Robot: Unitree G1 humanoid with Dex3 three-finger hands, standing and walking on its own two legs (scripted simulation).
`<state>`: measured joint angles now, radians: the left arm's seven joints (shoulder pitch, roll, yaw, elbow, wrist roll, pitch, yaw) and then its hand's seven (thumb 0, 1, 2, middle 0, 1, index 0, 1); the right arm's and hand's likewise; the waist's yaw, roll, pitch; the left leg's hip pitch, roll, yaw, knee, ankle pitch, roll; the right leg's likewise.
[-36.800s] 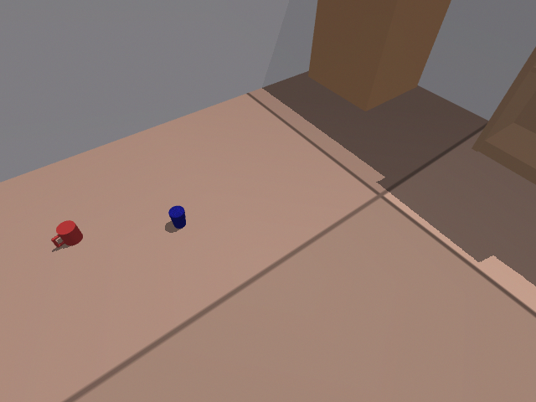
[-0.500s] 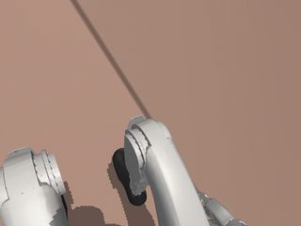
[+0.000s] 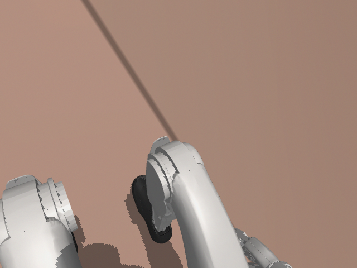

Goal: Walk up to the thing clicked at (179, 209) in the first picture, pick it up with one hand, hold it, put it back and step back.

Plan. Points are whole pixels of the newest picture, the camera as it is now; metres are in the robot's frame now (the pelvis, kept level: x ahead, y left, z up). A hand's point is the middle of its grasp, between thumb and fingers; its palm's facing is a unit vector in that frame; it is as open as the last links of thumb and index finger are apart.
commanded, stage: open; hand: left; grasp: from above
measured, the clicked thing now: out of the picture +0.46 +0.34 -0.26
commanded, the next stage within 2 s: withdraw in 0.36 s
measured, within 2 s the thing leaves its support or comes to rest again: neither
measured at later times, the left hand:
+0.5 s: hand out of the picture +0.45 +0.35 -0.23, palm faces -0.42 -0.14 -0.90, open 13.5 cm
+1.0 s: hand out of the picture +0.45 +0.38 -0.06, palm faces -0.43 -0.10 -0.90, open 14.2 cm
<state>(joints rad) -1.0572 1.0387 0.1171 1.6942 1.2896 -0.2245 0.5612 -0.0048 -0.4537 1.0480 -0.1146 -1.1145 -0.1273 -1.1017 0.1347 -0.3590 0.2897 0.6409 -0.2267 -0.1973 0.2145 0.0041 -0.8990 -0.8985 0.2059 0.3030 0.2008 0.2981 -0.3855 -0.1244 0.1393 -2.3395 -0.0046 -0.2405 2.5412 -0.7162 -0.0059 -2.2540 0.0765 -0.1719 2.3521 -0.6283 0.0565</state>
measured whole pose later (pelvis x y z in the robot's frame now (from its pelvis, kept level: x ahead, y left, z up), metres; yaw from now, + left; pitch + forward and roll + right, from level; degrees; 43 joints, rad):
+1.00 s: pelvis +0.00 +0.00 +0.06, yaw +6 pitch +34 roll -9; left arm -0.98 0.81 0.00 1.28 1.10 -0.07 0.17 -0.01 -0.54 1.02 -0.08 -1.02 -0.08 -1.02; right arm 0.15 -0.31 0.11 0.63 -0.10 -0.04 0.19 0.00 -0.91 -0.90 0.20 0.30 0.20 0.30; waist -0.23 0.04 -0.07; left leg -2.23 -0.01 -0.13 2.32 -0.69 0.01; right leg -2.16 0.04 -0.09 2.21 -0.65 0.04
